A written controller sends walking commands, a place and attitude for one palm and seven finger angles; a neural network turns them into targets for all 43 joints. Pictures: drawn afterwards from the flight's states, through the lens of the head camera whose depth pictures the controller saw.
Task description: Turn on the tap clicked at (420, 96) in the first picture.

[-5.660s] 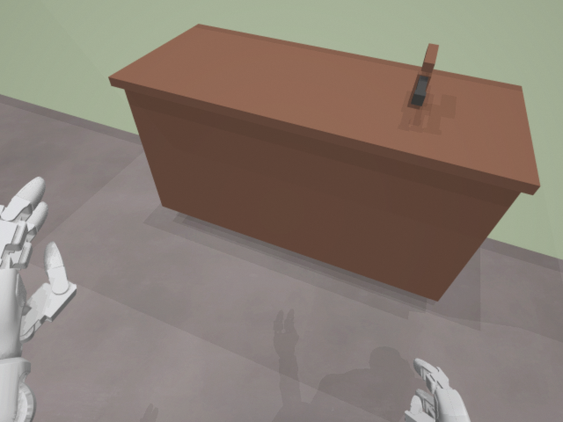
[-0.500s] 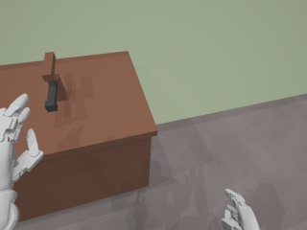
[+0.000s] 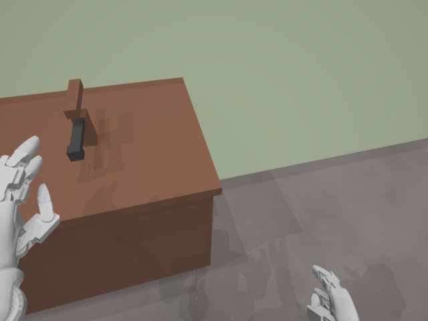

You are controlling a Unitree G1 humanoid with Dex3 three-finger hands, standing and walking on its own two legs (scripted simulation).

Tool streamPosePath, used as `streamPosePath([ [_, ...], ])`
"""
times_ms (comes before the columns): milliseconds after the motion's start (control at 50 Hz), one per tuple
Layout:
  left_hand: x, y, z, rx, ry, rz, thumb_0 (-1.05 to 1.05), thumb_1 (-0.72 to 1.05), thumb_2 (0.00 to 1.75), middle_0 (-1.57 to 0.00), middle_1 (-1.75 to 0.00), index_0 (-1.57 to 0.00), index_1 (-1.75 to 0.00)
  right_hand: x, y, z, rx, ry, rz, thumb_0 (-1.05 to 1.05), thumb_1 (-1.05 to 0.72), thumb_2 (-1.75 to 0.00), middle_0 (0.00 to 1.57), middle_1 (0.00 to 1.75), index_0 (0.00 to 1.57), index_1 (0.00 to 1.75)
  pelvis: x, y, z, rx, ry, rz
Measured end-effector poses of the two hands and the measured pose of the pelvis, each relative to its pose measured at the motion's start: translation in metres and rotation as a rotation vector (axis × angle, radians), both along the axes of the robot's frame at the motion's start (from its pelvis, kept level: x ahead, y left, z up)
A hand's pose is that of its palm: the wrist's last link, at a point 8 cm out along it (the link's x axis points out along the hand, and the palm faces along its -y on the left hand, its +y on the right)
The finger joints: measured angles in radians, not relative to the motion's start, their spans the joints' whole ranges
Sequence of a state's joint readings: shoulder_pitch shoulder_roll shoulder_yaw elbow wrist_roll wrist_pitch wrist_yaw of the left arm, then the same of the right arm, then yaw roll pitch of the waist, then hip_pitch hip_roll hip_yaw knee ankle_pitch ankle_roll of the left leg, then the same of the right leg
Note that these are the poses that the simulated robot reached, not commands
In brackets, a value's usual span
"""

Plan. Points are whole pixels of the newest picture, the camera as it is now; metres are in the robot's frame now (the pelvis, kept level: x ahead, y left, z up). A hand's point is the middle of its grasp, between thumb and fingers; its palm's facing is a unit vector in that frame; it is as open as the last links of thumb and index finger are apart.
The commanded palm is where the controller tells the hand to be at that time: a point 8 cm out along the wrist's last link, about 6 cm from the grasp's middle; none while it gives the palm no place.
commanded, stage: look again from close up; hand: left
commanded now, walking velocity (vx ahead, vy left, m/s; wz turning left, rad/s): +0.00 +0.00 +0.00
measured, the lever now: (75, 152) +0.44 +0.36 +0.04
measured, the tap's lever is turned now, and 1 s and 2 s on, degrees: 0 0 0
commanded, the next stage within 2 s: shuffle to correct the standing spot in 0.14 s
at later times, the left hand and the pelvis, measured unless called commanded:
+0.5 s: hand (47, 220) +0.21 +0.26 +0.15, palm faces +0.38 -0.85 -0.36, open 7.4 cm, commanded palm +0.16 +0.29 +0.17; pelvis +0.01 +0.01 -0.01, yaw +0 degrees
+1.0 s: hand (60, 188) +0.26 +0.26 +0.15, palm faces +0.37 -0.83 -0.41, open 7.4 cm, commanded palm +0.20 +0.31 +0.17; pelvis +0.05 +0.02 -0.03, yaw +1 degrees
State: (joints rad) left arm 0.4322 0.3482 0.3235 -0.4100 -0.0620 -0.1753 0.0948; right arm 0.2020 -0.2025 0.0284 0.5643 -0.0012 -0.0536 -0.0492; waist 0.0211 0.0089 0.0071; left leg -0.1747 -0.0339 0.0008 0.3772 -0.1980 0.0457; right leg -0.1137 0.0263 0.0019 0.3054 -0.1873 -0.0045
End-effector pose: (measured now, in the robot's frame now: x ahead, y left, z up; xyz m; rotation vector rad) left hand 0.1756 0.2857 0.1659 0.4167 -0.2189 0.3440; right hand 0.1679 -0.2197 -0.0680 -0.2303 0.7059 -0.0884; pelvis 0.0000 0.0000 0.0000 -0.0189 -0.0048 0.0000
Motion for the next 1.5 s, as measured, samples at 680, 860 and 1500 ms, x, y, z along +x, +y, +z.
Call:
streamPosePath([
  [680,0.028,0.015,-0.003,0.057,-0.074,-0.009,0.01,0.89,0.89,-0.21,-0.3,-0.2,-0.3,0.008,0.006,-0.026,0.0,0.035,-0.04,0.01,-0.9,-0.9,0.2,0.3,0.2,0.3,0.027,0.017,-0.019,0.002,0.01,0.011],
  [860,0.043,0.017,-0.001,0.095,-0.101,-0.047,0.01,0.89,0.89,-0.21,-0.3,-0.21,-0.3,0.027,0.009,-0.032,0.014,0.035,-0.06,0.01,-0.9,-0.9,0.2,0.3,0.2,0.3,0.041,0.021,-0.028,0.008,0.007,0.001],
  [1500,0.077,0.063,0.015,0.119,-0.105,-0.033,0.01,0.89,0.89,-0.21,-0.31,-0.21,-0.3,0.046,0.074,-0.045,0.071,0.115,-0.052,0.01,-0.9,-0.9,0.2,0.3,0.2,0.3,0.085,0.073,-0.019,0.018,-0.007,-0.006],
])
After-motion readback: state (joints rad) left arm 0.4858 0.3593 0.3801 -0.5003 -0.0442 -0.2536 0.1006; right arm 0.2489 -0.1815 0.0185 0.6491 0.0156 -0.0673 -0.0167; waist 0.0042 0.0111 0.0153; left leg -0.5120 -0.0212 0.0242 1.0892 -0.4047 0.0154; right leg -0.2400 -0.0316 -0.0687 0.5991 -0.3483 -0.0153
